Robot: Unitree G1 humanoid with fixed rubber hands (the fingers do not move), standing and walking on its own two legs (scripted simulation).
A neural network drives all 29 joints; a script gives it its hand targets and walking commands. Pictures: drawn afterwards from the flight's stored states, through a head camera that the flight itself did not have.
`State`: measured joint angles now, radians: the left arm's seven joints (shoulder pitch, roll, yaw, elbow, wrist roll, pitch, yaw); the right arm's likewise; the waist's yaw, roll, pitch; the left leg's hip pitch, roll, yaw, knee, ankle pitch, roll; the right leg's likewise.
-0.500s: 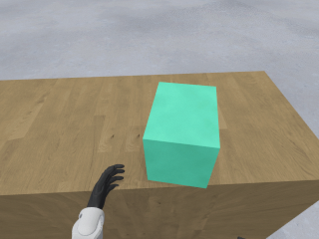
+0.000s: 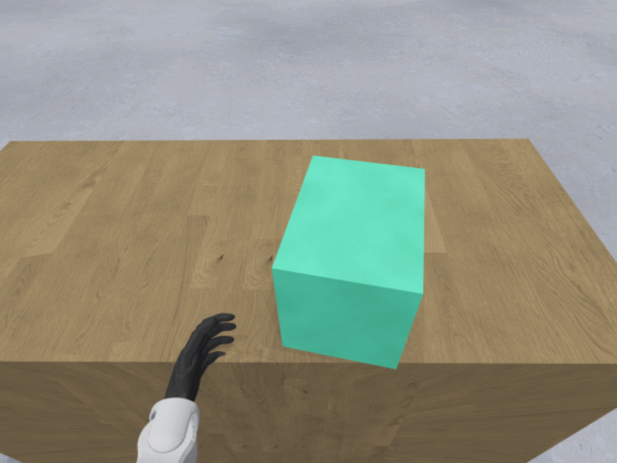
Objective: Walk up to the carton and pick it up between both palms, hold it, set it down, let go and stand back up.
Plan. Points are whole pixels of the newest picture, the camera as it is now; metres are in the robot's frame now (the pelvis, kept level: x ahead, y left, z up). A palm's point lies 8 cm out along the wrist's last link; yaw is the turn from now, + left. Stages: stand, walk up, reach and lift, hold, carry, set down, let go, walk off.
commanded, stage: stand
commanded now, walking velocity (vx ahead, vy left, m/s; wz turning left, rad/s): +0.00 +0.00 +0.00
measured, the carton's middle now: (353, 258) +0.39 -0.04 +0.05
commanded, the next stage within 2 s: none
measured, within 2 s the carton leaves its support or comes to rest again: neither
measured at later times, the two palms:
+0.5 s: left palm (192, 382) +0.23 +0.17 +0.01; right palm out of the picture +0.07 -0.24 -0.14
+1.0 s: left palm (192, 382) +0.23 +0.17 +0.01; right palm out of the picture +0.07 -0.24 -0.14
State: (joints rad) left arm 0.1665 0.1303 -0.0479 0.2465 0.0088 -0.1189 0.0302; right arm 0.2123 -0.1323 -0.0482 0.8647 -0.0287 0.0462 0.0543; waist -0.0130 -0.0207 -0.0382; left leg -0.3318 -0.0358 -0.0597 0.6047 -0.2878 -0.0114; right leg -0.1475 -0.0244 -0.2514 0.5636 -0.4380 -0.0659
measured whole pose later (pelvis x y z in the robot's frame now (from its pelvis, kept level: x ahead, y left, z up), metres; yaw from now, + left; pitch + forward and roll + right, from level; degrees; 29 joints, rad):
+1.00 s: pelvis +0.00 -0.03 +0.00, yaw +0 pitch -1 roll +2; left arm 0.17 0.16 0.02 0.25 -0.01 -0.11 0.05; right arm 0.22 -0.14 -0.04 0.90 -0.03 0.06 0.04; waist -0.02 -0.01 0.00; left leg -0.30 0.01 -0.03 0.62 -0.30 -0.05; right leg -0.12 -0.01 -0.27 0.60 -0.47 -0.11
